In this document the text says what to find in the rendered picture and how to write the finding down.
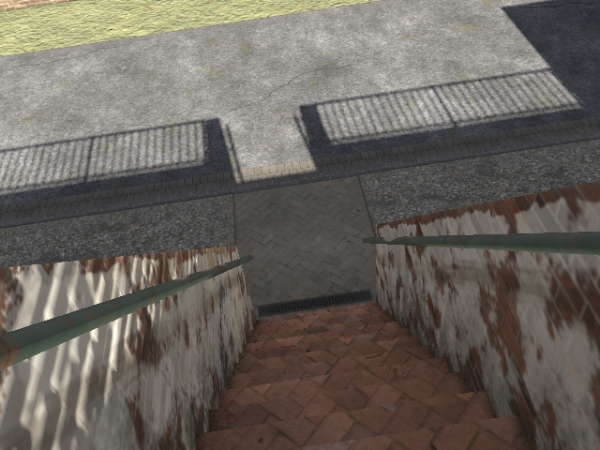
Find stairs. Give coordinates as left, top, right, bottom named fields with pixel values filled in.
left=196, top=302, right=561, bottom=450

